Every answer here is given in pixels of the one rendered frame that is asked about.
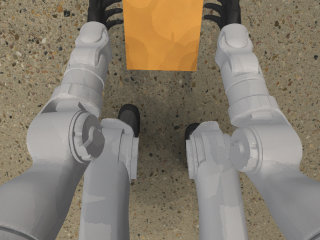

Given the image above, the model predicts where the robot left thigh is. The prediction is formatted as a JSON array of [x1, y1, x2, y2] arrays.
[[78, 127, 139, 240]]

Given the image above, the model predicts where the robot right forearm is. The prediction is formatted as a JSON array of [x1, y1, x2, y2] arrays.
[[214, 23, 303, 155]]

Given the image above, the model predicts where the robot left upper arm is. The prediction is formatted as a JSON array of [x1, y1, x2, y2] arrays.
[[0, 110, 105, 240]]

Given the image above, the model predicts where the right robot foot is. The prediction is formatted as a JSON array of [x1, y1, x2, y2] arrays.
[[184, 123, 200, 150]]

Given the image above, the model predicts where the carton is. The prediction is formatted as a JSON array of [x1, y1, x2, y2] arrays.
[[122, 0, 204, 72]]

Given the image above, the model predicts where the robot right upper arm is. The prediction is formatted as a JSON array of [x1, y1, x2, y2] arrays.
[[228, 123, 320, 240]]

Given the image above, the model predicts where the robot left forearm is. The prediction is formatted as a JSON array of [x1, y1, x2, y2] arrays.
[[26, 21, 113, 149]]

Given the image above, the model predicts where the robot right hand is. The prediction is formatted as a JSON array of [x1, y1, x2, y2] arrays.
[[203, 0, 242, 31]]

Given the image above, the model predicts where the robot left hand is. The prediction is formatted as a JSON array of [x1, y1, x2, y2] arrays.
[[87, 0, 124, 30]]

